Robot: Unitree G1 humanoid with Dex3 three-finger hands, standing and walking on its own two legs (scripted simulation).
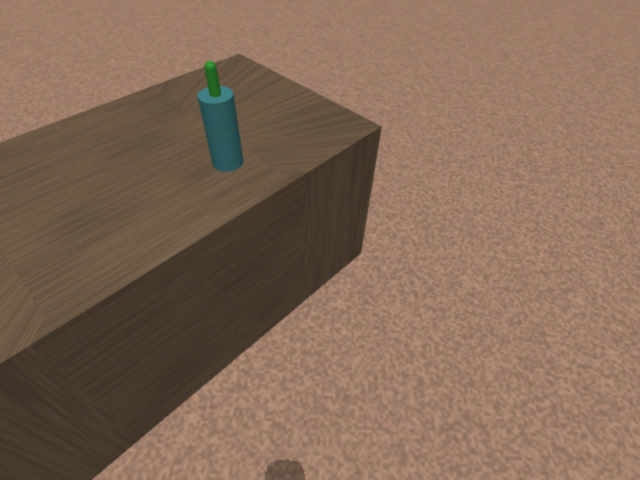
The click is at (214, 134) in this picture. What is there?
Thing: necked bottle
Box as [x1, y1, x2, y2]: [198, 61, 242, 171]
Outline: 207,61 204,66 208,86 198,93 198,100 212,163 214,167 219,170 229,171 236,169 242,163 242,155 232,91 229,88 220,86 218,84 215,64 211,61
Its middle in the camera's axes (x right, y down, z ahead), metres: -0.24 -0.30 +0.95
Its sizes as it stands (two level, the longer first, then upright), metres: 0.081 0.081 0.269
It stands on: a support 0.60 m high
